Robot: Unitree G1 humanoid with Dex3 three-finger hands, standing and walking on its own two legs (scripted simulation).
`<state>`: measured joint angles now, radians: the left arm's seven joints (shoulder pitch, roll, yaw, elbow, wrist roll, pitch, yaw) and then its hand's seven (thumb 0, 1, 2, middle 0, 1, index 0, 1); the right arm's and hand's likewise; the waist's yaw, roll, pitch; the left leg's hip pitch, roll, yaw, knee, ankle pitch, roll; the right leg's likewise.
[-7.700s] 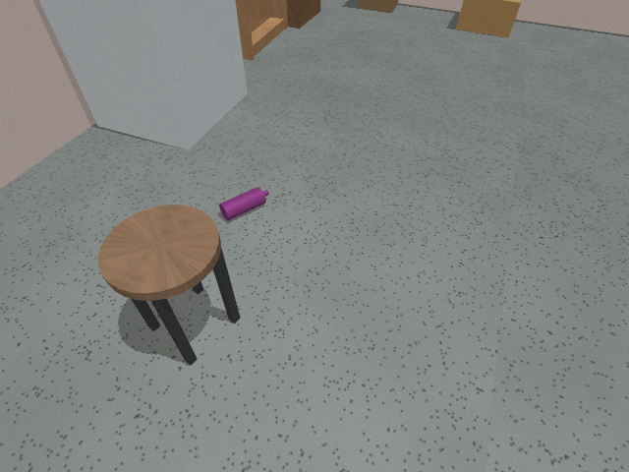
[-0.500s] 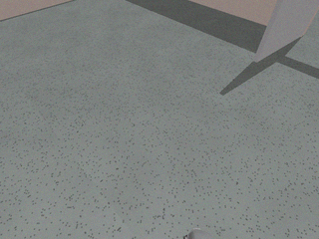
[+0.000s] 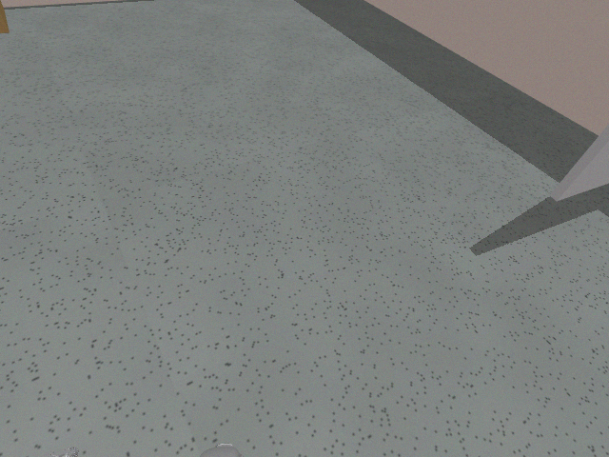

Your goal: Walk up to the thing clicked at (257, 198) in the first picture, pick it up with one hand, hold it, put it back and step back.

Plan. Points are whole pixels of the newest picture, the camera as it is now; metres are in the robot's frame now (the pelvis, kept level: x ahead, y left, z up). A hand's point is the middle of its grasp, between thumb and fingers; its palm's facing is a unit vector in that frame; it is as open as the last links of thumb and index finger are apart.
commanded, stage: walk up
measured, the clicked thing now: out of the picture -0.07 +1.37 -0.70
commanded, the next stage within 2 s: none
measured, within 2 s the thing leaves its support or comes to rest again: neither
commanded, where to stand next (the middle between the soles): +0.26 -0.04 m, yaw +96 degrees
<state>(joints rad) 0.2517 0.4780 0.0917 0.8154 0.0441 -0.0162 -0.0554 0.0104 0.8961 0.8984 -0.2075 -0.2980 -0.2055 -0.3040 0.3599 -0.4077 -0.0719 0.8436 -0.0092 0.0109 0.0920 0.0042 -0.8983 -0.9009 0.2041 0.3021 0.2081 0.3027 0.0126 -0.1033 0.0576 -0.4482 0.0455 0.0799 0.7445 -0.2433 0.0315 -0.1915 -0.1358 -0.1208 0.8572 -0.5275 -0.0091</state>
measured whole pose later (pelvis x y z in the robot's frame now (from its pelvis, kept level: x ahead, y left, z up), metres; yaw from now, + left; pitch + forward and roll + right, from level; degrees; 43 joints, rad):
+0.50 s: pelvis +0.21 -0.08 +0.01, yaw +23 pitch -1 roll +0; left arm 0.10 0.46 0.10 0.78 0.01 0.02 -0.05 0.01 0.90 0.90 -0.20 -0.30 -0.20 -0.30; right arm 0.38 -0.47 -0.06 0.80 -0.01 -0.01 -0.04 0.01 -0.89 -0.90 0.21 0.30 0.21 0.30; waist 0.00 -0.04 0.11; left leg -0.24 -0.03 -0.30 0.71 -0.45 -0.04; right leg -0.43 -0.02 0.07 0.61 -0.17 0.02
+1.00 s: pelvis +0.26 -0.11 +0.00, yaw +49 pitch -2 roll +1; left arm 0.20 0.44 0.07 0.78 0.00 0.03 -0.02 0.01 0.90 0.90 -0.21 -0.30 -0.20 -0.30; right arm 0.20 -0.40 -0.07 0.70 -0.04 0.06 0.06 0.00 -0.90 -0.90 0.20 0.30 0.21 0.30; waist 0.05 -0.10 0.16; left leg -0.38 -0.03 0.07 0.75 -0.33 0.05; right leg -0.36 -0.21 -0.26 0.86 -0.47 0.01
